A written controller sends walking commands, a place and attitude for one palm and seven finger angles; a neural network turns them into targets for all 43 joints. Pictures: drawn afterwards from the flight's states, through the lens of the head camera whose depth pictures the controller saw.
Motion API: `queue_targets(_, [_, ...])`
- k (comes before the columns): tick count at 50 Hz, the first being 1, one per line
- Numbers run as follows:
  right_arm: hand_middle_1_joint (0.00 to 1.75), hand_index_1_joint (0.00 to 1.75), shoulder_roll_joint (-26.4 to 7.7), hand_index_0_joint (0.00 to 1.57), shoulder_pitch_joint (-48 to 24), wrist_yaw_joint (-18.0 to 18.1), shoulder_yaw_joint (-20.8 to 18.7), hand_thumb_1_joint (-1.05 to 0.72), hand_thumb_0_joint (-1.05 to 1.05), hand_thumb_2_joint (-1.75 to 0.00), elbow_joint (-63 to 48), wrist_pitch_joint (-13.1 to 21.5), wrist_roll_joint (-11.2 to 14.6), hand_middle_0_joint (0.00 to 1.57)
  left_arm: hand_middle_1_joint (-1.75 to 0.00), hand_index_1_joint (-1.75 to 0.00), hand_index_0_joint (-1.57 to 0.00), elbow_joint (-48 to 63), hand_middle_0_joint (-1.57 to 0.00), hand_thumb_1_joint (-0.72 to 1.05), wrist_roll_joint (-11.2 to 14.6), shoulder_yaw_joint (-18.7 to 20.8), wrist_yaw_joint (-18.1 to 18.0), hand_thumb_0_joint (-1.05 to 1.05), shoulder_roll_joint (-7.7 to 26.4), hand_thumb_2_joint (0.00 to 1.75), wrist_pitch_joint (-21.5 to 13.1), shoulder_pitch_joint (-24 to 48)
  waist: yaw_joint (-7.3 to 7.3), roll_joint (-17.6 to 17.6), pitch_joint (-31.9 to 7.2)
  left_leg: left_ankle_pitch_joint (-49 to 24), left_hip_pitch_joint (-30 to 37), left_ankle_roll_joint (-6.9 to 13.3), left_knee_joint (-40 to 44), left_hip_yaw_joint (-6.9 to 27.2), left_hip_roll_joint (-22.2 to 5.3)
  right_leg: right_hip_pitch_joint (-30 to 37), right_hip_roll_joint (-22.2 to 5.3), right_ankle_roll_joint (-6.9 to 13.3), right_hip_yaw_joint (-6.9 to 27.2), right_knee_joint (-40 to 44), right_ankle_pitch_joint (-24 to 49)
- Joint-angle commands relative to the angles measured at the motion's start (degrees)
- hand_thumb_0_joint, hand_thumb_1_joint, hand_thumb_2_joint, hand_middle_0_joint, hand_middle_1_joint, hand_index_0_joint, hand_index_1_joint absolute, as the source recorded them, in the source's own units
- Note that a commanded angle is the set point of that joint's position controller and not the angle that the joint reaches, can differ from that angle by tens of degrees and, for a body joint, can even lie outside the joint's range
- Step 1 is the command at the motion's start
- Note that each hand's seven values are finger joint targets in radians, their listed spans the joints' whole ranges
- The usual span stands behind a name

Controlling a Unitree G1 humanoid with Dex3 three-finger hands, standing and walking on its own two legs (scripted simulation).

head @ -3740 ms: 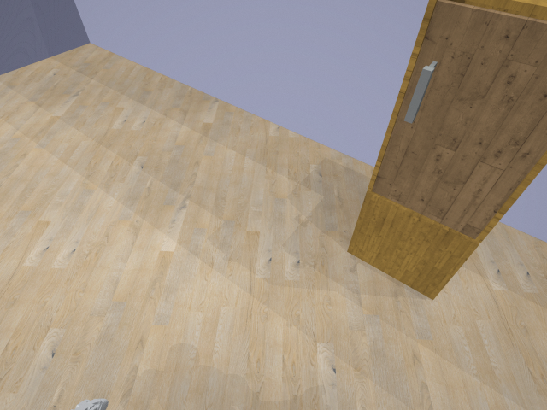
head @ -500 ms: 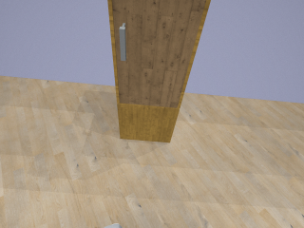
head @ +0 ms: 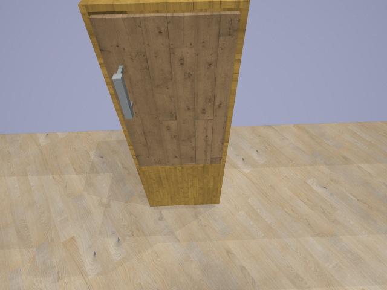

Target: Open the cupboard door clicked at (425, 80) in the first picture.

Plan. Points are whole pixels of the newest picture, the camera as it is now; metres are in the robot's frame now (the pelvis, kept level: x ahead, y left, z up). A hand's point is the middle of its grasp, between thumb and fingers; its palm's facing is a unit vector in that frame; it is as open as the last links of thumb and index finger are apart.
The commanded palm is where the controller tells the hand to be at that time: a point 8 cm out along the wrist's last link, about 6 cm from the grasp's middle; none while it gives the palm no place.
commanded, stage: come to a stop and stand still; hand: left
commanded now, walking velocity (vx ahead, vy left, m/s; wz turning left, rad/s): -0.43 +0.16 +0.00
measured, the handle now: (125, 93) +0.60 +0.20 +0.07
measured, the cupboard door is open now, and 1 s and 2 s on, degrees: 0 0 0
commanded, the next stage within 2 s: none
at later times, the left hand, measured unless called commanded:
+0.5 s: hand out of the picture +0.10 +0.24 -0.18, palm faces +0.10 -0.98 -0.19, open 7.3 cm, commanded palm none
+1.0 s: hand out of the picture +0.03 +0.18 -0.16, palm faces +0.01 -0.98 -0.21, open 7.3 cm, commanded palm none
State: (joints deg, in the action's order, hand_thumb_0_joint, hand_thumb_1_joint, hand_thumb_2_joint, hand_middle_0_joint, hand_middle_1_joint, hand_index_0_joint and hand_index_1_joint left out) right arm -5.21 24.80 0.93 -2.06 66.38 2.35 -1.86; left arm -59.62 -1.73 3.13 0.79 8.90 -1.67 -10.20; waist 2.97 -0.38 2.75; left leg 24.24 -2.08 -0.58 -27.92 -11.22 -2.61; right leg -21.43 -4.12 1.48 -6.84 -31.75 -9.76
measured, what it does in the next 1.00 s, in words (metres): steps on the spot: left foot, then right foot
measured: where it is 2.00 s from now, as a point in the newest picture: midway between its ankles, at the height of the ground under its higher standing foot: outside the picture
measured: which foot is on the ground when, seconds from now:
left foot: down 0.00-0.00, up 0.02-0.38, down 0.40-1.00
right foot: down 0.00-0.42, up 0.44-0.94, down 0.96-1.00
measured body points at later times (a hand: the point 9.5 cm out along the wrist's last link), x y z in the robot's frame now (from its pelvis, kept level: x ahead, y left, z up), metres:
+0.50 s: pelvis +0.04 +0.04 +0.00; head +0.08 +0.08 +0.45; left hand +0.09 +0.29 -0.16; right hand +0.16 -0.20 -0.12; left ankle +0.07 +0.12 -0.73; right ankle +0.04 -0.10 -0.68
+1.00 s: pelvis +0.01 +0.00 +0.01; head +0.02 -0.01 +0.46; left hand +0.03 +0.23 -0.14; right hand -0.01 -0.23 -0.15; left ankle +0.07 +0.12 -0.73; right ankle -0.02 -0.12 -0.73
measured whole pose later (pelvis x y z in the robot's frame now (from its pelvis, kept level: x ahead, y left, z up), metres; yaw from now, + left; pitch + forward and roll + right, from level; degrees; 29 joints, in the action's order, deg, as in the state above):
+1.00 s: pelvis +0.01 +0.00 +0.01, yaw +1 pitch -1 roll +1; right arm -10.2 17.7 1.3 -2.7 64.8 -2.0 -1.0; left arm -63.3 -1.0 1.2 -1.6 8.7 1.2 -14.5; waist 2.1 -0.6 0.6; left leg 9.9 -15.7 -0.1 -25.1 -5.6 -2.0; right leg -8.1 -2.1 -0.2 -2.3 -25.4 -17.3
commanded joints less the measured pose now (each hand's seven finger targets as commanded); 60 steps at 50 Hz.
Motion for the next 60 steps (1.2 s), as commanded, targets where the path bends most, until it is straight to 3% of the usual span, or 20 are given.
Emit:
queue_targets(1, [0.30,0.30,-5.87,0.20,2.83,0.66,-0.49,-0.90,0.00,-0.90,-3.35,0.35,1.68,0.20,-0.30,-0.30,-0.20,-2.80,-0.20,0.90,0.96,2.09,-1.79,0.00,12.05,0.90,-2.07,-19.12,-7.14,14.38,-11.76,11.48,-22.11,0.76,-32.00,5.96,0.33,26.79,-20.83,11.31,24.77,11.54,33.06])
queue_targets(4, [0.30,0.30,-3.02,0.20,-1.01,1.25,-0.22,-0.90,0.00,-0.90,-2.79,-1.95,1.90,0.20,-0.30,-0.30,-0.20,0.86,-0.20,0.90,0.39,0.62,-3.33,0.00,6.85,0.90,-0.79,-4.08,-2.76,4.33,-2.95,6.24,-19.00,-0.07,-29.91,11.17,-3.40,10.14,-17.00,10.49,13.18,11.16,38.90])
queue_targets(6, [0.30,0.30,-2.49,0.20,-1.17,1.16,-0.42,-0.90,0.00,-0.90,-2.89,-3.78,1.76,0.20,-0.30,-0.30,-0.20,1.94,-0.20,0.90,0.17,0.82,-3.70,0.00,7.17,0.90,0.09,-2.52,-2.33,4.26,-3.62,5.10,-18.16,-0.86,-26.24,9.90,-2.06,9.05,-15.42,9.48,8.80,10.34,39.01])
queue_targets(13, [0.30,0.30,-6.32,0.20,-7.95,0.14,-2.03,-0.90,0.00,-0.90,-8.94,-5.24,1.22,0.20,-0.30,-0.30,-0.20,5.03,-0.20,0.90,-0.13,2.46,-3.80,0.00,10.77,0.90,2.06,0.13,-3.41,8.64,-5.67,1.64,-20.76,-2.14,-24.63,9.80,-0.12,10.86,-16.09,10.02,8.01,8.87,37.06])
queue_targets(18, [0.30,0.30,-7.40,0.20,-6.66,-0.05,-2.05,-0.90,0.00,-0.90,-10.22,-4.25,1.11,0.20,-0.30,-0.30,-0.20,6.12,-0.20,0.90,0.05,2.50,-3.26,0.00,11.08,0.90,2.87,2.01,-1.01,10.19,-6.18,-11.50,-10.86,-1.52,-4.64,7.56,0.00,7.39,-11.88,5.39,5.94,3.68,21.25])
queue_targets(19, [0.30,0.30,-9.18,0.20,-5.35,-0.10,-2.14,-0.90,0.00,-0.90,-9.87,-3.64,0.91,0.20,-0.30,-0.30,-0.20,6.48,-0.20,0.90,0.47,2.12,-3.02,0.00,9.75,0.90,3.26,1.00,-0.52,4.41,-6.84,-19.58,-5.93,-0.84,2.22,8.66,-2.01,4.51,-8.83,2.55,4.17,-0.95,12.59])
queue_targets(20, [0.30,0.30,-14.10,0.20,-6.51,-0.04,-2.80,-0.90,0.00,-0.90,-11.24,-2.85,0.29,0.20,-0.30,-0.30,-0.20,7.16,-0.20,0.90,0.90,1.49,-2.74,0.00,6.12,0.90,3.72,-2.53,-1.74,-12.51,-6.73,-34.71,-4.27,3.85,7.67,23.27,-14.41,-3.06,-1.23,-1.77,0.49,-9.32,-9.17])
queue_targets(21, [0.30,0.30,-16.99,0.20,-8.71,0.14,-2.95,-0.90,0.00,-0.90,-13.15,-3.09,0.11,0.20,-0.30,-0.30,-0.20,7.57,-0.20,0.90,0.91,1.02,-2.87,0.00,5.74,0.90,3.84,-2.40,-1.37,-16.02,-5.37,-37.76,-11.41,9.82,11.33,29.40,-21.16,-2.14,2.74,-2.59,3.34,-20.27,-25.18])
queue_targets(23, [0.30,0.30,-15.58,0.20,-13.47,1.62,-2.33,-0.90,0.00,-0.90,-14.04,-2.56,0.09,0.20,-0.30,-0.30,-0.20,6.47,-0.20,0.90,0.41,1.64,-2.88,0.00,7.12,0.90,4.50,-2.70,-2.80,-12.49,-3.79,-27.66,-14.78,9.77,12.85,28.19,-18.70,-4.09,2.95,-2.34,11.40,-30.89,-21.67])
queue_targets(25, [0.30,0.30,-13.38,0.20,-15.83,1.86,-1.43,-0.90,0.00,-0.90,-14.61,-2.08,0.17,0.20,-0.30,-0.30,-0.20,4.41,-0.20,0.90,0.23,1.99,-2.10,0.00,7.83,0.90,4.13,-5.06,-3.92,-6.22,-2.60,-26.41,-12.03,8.78,12.34,22.32,-14.63,-6.28,3.06,-3.26,11.61,-34.22,-14.23])
queue_targets(28, [0.30,0.30,-13.25,0.20,-13.00,2.40,-1.46,-0.90,0.00,-0.90,-13.05,-1.52,0.79,0.20,-0.30,-0.30,-0.20,3.05,-0.20,0.90,0.41,1.92,-1.65,0.00,8.18,0.90,4.18,-7.32,-3.24,-5.06,-6.54,-32.69,-3.03,8.32,11.48,19.20,-14.52,-7.94,2.69,-4.60,11.57,-33.22,-11.36])
queue_targets(34, [0.30,0.30,-13.14,0.20,-7.11,2.63,-1.98,-0.90,0.00,-0.90,-9.64,-1.78,0.72,0.20,-0.30,-0.30,-0.20,2.69,-0.20,0.90,0.39,1.57,-1.42,0.00,6.81,0.90,4.80,-5.78,-0.85,-6.61,-5.15,-32.17,0.67,8.41,12.98,19.77,-15.22,-5.58,2.00,-5.27,10.09,-24.65,-13.55])
queue_targets(38, [0.30,0.30,-13.37,0.20,-7.25,2.08,-2.14,-0.90,0.00,-0.90,-8.10,-2.26,0.63,0.20,-0.30,-0.30,-0.20,1.79,-0.20,0.90,0.44,0.77,-1.28,0.00,5.66,0.90,4.96,-5.02,-0.54,-9.47,-3.05,-19.47,-3.00,8.45,15.59,19.66,-14.11,-1.36,1.27,-4.44,7.45,-16.59,-15.81])
queue_targets(44, [0.30,0.30,-13.67,0.20,-8.45,0.97,-2.45,-0.90,0.00,-0.90,-5.93,-2.67,0.53,0.20,-0.30,-0.30,-0.20,-1.35,-0.20,0.90,0.95,-0.65,-1.84,0.00,3.45,0.90,3.78,-9.20,-2.48,-9.47,-3.07,-5.59,-10.06,6.74,16.67,19.00,-11.43,9.47,2.55,-2.29,3.43,2.05,-11.45])
queue_targets(46, [0.30,0.30,-11.66,0.20,-7.86,0.71,-2.21,-0.90,0.00,-0.90,-5.00,-2.74,1.02,0.20,-0.30,-0.30,-0.20,-3.12,-0.20,0.90,0.77,-0.68,-2.29,0.00,4.25,0.90,3.04,-12.61,-3.76,-5.91,-2.50,-2.83,-14.98,3.37,13.75,15.32,-7.90,17.14,1.28,-1.70,3.86,13.04,-4.14])
queue_targets(47, [0.30,0.30,-8.89,0.20,-6.83,0.47,-1.68,-0.90,0.00,-0.90,-4.72,-2.81,1.38,0.20,-0.30,-0.30,-0.20,-3.16,-0.20,0.90,0.52,-0.66,-2.67,0.00,6.23,0.90,2.41,-11.95,-3.24,-0.19,-1.11,-2.40,-18.28,1.02,8.66,12.42,-4.79,17.23,-4.10,0.10,10.57,16.78,-8.28])
queue_targets(48, [0.30,0.30,-6.08,0.20,-6.46,0.11,-0.73,-0.90,0.00,-0.90,-4.77,-2.99,1.62,0.20,-0.30,-0.30,-0.20,-2.43,-0.20,0.90,0.63,-0.80,-2.91,0.00,8.30,0.90,1.97,-9.20,-2.16,5.96,1.20,-3.48,-17.43,-0.42,5.16,9.64,-1.77,11.09,-9.56,2.33,16.00,21.01,-15.24])
queue_targets(50, [0.30,0.30,-5.40,0.20,-6.91,0.00,0.03,-0.90,0.00,-0.90,-4.40,-3.53,0.62,0.20,-0.30,-0.30,-0.20,-1.89,-0.20,0.90,0.91,-0.78,-2.93,0.00,8.62,0.90,1.38,-6.12,-2.42,16.24,5.14,-7.60,-13.92,0.01,0.73,9.04,-0.97,1.03,-9.56,3.48,18.07,25.07,-20.68])
queue_targets(55, [0.30,0.30,-5.93,0.20,-1.11,0.69,0.77,-0.90,0.00,-0.90,-0.53,-2.55,0.84,0.20,-0.30,-0.30,-0.20,-3.09,-0.20,0.90,1.73,-1.92,-2.86,0.00,3.92,0.90,0.91,-7.09,-1.22,4.67,4.50,-17.26,-8.95,0.17,5.22,10.78,-2.73,3.63,-3.25,1.58,10.92,17.19,-9.51])
queue_targets(60, [0.30,0.30,-4.76,0.20,-1.76,0.89,0.74,-0.90,0.00,-0.90,-0.07,-3.00,0.90,0.20,-0.30,-0.30,-0.20,-4.01,-0.20,0.90,1.62,-1.80,-3.00,0.00,3.27,0.90,1.36,-9.71,-2.12,2.80,7.21,-15.79,-10.07,-0.16,4.34,10.14,-2.77,2.16,-2.87,1.28,11.21,18.46,-12.95])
